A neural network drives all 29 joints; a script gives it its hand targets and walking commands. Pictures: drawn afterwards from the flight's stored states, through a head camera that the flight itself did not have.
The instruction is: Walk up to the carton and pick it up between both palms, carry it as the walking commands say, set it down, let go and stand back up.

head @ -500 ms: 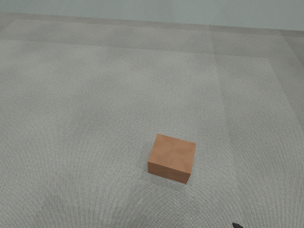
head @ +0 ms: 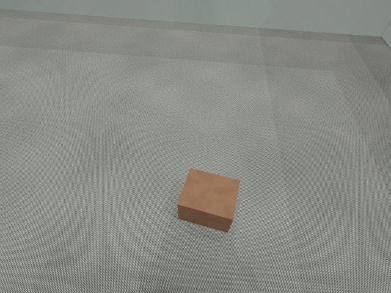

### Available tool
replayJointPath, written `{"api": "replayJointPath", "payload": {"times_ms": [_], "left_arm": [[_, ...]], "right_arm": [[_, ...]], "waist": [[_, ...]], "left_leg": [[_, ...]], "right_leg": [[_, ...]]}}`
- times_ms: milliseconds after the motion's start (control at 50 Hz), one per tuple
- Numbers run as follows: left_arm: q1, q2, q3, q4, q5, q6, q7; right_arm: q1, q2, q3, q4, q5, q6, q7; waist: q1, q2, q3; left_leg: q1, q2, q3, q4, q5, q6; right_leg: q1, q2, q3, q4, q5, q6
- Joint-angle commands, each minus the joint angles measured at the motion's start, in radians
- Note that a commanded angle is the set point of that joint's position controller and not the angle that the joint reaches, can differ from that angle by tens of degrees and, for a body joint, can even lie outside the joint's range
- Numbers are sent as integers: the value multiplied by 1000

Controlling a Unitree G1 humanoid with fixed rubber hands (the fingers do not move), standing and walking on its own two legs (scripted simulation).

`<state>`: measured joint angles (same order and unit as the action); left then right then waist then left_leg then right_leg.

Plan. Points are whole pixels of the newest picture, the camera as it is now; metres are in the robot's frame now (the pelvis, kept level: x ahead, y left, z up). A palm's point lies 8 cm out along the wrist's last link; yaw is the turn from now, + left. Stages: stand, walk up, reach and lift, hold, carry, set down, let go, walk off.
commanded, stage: walk up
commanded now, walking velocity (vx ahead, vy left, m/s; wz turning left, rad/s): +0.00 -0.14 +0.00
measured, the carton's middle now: (208, 199) +0.63 -0.09 -0.68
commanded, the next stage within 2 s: none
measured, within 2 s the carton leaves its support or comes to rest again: neither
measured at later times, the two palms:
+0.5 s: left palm out of the picture -0.02 +0.28 -0.09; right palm (303, 270) +0.18 -0.23 -0.10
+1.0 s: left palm (90, 220) +0.31 +0.28 -0.14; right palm out of the picture +0.06 -0.17 -0.08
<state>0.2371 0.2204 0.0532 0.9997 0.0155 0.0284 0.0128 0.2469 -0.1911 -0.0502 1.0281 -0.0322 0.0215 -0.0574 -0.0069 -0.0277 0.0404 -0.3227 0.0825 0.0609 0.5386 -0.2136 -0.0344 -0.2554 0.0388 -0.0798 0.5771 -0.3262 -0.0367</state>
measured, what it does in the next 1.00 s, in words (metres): walks ahead: left foot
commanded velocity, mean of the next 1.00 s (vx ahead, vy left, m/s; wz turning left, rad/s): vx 0.21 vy -0.02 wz -0.20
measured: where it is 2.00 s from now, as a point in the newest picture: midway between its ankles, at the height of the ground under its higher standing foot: outside the picture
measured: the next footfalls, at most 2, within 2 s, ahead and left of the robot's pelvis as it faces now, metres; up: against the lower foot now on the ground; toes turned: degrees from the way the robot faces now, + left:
left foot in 0.62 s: +0.19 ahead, +0.19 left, +0.00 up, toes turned +0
right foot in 1.14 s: +0.28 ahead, -0.13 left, +0.00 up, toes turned -18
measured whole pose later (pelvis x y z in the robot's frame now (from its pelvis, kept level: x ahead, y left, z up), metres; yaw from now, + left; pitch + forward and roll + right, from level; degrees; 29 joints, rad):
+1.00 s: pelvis +0.18 +0.07 +0.02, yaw -12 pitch +0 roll -4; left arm 0.14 0.25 0.06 0.99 0.01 0.04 -0.06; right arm 0.43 -0.20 -0.04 1.06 -0.03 -0.06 -0.02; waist -0.05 -0.06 0.06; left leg -0.07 0.14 0.17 0.34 -0.27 -0.03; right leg -0.52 -0.07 -0.04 0.89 -0.16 0.05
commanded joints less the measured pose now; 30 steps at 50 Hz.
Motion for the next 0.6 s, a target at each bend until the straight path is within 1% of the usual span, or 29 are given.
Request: {"api": "replayJointPath", "payload": {"times_ms": [0,20,40,60,80,100,120,140,160,180,200,220,240,260,280,300,320,340,360,400,460,500,540,560,580], "left_arm": [[109,59,15,-23,-2,-1,-4],[131,42,6,-21,-4,-7,-2],[140,39,-2,-20,2,-21,4],[122,85,6,-19,15,-39,9],[106,117,4,-13,18,-51,9],[81,104,0,-10,15,-57,13],[48,78,-6,-8,7,-61,16],[39,63,-11,-3,2,-63,20],[41,57,-14,6,-2,-66,23],[47,56,-14,14,-2,-68,25],[132,119,13,40,1,-55,33],[286,185,34,70,12,-48,12],[229,199,37,39,12,-42,9],[192,189,33,11,14,-46,6],[196,167,28,8,13,-57,2],[208,142,22,12,10,-70,-1],[227,130,17,22,9,-80,-2],[248,125,15,29,9,-88,-1],[266,127,16,34,10,-92,0],[285,132,17,37,11,-95,3],[273,145,19,31,14,-94,2],[250,159,20,29,15,-90,-1],[218,170,21,26,14,-83,-4],[200,174,20,23,10,-80,-5],[199,155,13,26,3,-76,-7]], "right_arm": [[1,-201,-39,-53,-8,-4,-10],[-42,-183,-34,-57,-6,-1,-5],[-58,-134,-23,-51,-1,3,8],[-28,-41,4,-51,5,6,18],[-36,-44,1,-40,4,22,17],[-8,-54,-3,-25,6,27,21],[22,-59,-7,-5,9,24,25],[33,-60,-8,4,11,19,26],[37,-64,-6,9,12,16,26],[40,-64,-3,16,15,14,25],[22,-76,-3,-10,7,6,29],[-55,-126,-17,-69,-8,10,44],[-150,-140,-13,-109,-16,5,58],[-183,-130,-10,-125,-20,-7,66],[-196,-116,-10,-131,-23,-21,71],[-192,-104,-10,-128,-20,-33,72],[-179,-98,-11,-120,-18,-35,74],[-172,-95,-10,-121,-15,-35,77],[-175,-91,-9,-127,-12,-33,78],[-196,-83,-4,-144,-7,-29,80],[-231,-70,3,-167,0,-29,84],[-231,-65,5,-172,6,-31,84],[-185,-69,5,-161,13,-38,79],[-139,-80,2,-144,15,-44,75],[-76,-98,-3,-117,16,-55,70]], "waist": [[20,237,-51],[48,233,-46],[55,182,-25],[42,-82,-15],[47,-103,15],[13,-55,10],[-11,-39,9],[-13,-67,-8],[-12,-89,-29],[-8,-98,-48],[25,-129,-59],[83,-56,-89],[93,-76,7],[88,-93,57],[87,-84,67],[84,-64,72],[84,-55,60],[84,-60,44],[85,-77,34],[88,-109,22],[87,-151,20],[78,-179,19],[54,-200,3],[28,-177,-17],[-3,-136,-53]], "left_leg": [[10,310,-323,-212,124,176],[-37,248,-243,-193,84,128],[-80,151,-149,-123,32,79],[-123,-18,-15,27,-69,19],[-135,-29,-29,112,-219,-7],[-105,-16,-79,158,-222,1],[-82,-13,-94,173,-190,10],[-71,-18,-89,178,-162,15],[-62,-27,-83,181,-149,16],[-50,-35,-77,184,-148,13],[-96,-21,-2,273,-210,3],[-230,-13,-56,400,-221,5],[-379,20,-87,429,-184,-15],[-422,29,-87,421,-134,-27],[-415,34,-82,387,-85,-35],[-387,31,-69,346,-52,-45],[-354,23,-54,322,-26,-47],[-332,14,-45,303,-18,-46],[-321,7,-38,284,-18,-45],[-297,1,-26,240,-13,-47],[-205,-13,3,147,-9,-47],[-121,-29,28,81,-33,-46],[4,-46,55,-5,-30,-42],[106,-44,73,-83,18,-38],[245,-38,96,-157,62,-34]], "right_leg": [[-35,-66,61,105,-87,28],[48,-79,61,-35,-42,24],[120,-108,91,-205,30,13],[108,-269,301,-370,56,-13],[63,-373,413,-423,172,-50],[72,-366,378,-392,293,-63],[92,-329,306,-348,407,-61],[124,-301,247,-316,521,-59],[157,-280,206,-289,640,-61],[185,-270,179,-271,723,-62],[240,-301,197,-267,686,-97],[285,-376,533,-383,-131,-146],[277,-417,602,-472,-414,-162],[245,-411,590,-498,-402,-162],[247,-384,555,-499,-307,-157],[253,-347,500,-493,-193,-146],[257,-326,453,-482,-97,-135],[268,-316,426,-470,-17,-130],[275,-314,412,-460,53,-131],[272,-311,381,-442,162,-129],[218,-295,324,-423,270,-121],[172,-280,285,-394,336,-117],[119,-263,262,-351,391,-102],[82,-243,246,-305,381,-84],[31,-184,210,-223,306,-59]]}}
